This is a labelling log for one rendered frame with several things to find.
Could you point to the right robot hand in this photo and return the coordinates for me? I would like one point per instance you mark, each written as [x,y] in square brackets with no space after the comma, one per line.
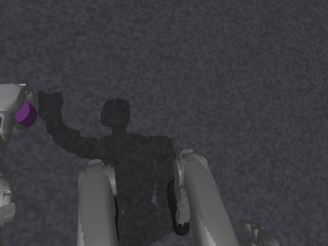
[265,238]

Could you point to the right robot foot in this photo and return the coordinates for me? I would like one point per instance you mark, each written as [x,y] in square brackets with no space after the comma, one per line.
[179,229]

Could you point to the left robot hand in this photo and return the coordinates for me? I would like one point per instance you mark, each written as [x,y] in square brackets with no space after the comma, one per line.
[12,98]

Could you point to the tin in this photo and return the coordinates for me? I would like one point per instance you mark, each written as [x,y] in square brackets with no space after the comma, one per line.
[27,115]

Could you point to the left robot arm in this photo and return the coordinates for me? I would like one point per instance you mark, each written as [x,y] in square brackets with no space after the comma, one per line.
[7,195]

